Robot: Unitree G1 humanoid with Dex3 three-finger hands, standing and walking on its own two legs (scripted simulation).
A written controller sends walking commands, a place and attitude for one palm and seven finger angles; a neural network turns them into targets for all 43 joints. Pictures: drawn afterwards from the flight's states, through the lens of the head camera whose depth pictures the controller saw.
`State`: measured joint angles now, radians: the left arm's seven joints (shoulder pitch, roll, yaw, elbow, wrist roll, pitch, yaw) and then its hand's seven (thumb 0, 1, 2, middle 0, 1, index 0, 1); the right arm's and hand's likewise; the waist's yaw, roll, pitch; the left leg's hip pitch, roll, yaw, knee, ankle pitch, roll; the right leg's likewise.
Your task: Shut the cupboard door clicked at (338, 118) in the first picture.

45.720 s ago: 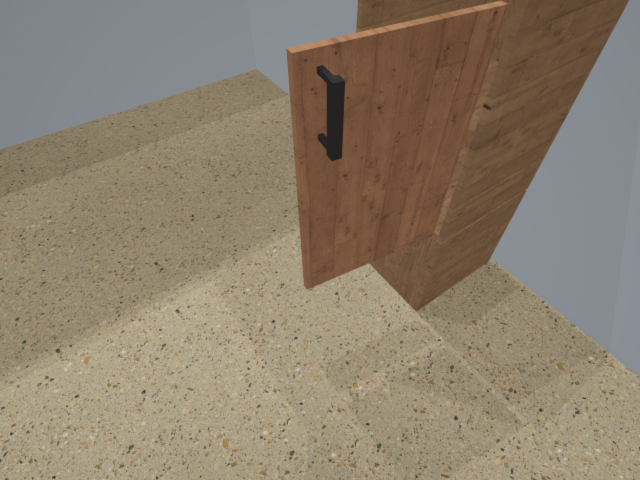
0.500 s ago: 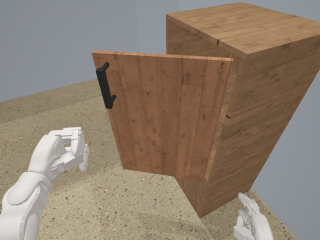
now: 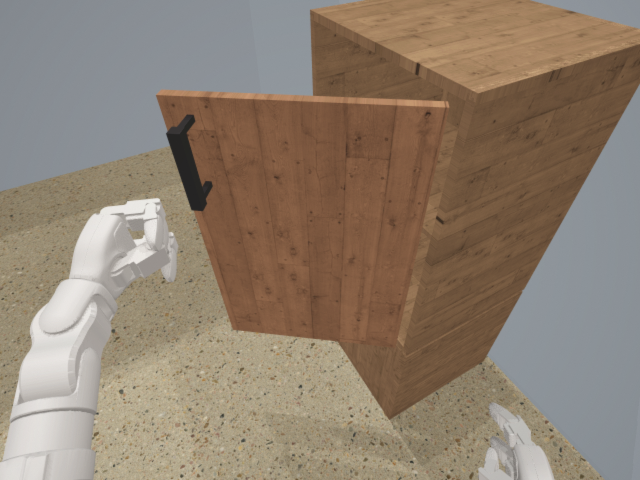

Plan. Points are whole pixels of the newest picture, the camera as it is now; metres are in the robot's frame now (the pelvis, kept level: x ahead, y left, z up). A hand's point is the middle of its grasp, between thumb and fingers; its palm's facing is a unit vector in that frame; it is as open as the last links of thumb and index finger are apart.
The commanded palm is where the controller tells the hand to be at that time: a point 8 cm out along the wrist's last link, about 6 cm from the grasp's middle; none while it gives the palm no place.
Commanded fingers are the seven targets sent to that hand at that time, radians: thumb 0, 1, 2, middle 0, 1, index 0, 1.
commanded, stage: bring the fist close to the handle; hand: left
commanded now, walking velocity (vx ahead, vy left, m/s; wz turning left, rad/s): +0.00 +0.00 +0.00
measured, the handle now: (193, 164) +0.49 +0.23 +0.16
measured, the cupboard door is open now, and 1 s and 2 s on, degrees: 53 53 43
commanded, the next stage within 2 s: push the door shut along its arc in 0.84 s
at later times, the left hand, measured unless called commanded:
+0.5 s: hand (181, 205) +0.40 +0.22 +0.16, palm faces +0.00 -1.00 -0.02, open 3.2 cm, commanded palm +0.37 +0.26 +0.16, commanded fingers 0.00 0.90 0.90 -1.30 -1.50 -1.30 -1.50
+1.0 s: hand (179, 204) +0.39 +0.22 +0.17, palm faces -0.02 -1.00 -0.01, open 3.2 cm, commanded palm +0.37 +0.26 +0.16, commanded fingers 0.00 0.90 0.90 -1.30 -1.50 -1.30 -1.50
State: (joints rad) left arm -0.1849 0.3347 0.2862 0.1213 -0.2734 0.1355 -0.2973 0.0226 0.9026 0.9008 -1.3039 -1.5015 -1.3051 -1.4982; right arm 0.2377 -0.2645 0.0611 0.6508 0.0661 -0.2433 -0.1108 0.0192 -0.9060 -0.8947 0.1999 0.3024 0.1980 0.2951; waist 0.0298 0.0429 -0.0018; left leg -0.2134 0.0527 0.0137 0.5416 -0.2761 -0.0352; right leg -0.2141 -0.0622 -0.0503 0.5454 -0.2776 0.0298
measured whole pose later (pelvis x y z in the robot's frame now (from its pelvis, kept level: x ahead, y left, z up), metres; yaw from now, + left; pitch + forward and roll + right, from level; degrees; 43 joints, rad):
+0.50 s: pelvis +0.01 +0.00 +0.00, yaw -1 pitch +1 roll +0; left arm -0.47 0.41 0.34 0.51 -0.23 0.09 -0.33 0.02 0.90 0.90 -1.30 -1.50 -1.30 -1.50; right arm 0.25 -0.28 0.04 0.64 0.06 -0.16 -0.11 0.02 -0.91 -0.89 0.20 0.30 0.20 0.30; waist -0.01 0.03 -0.02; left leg -0.27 0.06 0.03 0.55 -0.30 -0.04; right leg -0.28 -0.06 -0.04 0.56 -0.30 0.03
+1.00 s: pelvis +0.02 +0.01 +0.00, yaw -1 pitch +1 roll +0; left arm -0.44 0.37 0.32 0.45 -0.24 0.08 -0.32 0.02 0.90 0.90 -1.30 -1.50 -1.30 -1.50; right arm 0.25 -0.26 0.05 0.62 0.06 -0.12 -0.10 0.02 -0.91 -0.89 0.20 0.30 0.20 0.30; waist 0.00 0.04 -0.03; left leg -0.26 0.05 0.03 0.56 -0.31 -0.02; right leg -0.26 -0.07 -0.03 0.54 -0.29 0.04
